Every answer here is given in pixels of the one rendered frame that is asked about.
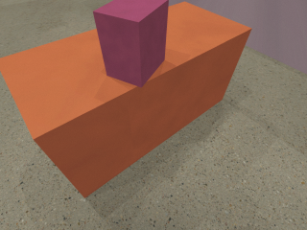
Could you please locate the pedestal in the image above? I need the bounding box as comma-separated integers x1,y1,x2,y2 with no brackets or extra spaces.
0,1,252,198

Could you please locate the carton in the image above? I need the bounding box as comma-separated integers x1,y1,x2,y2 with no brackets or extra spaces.
93,0,169,88

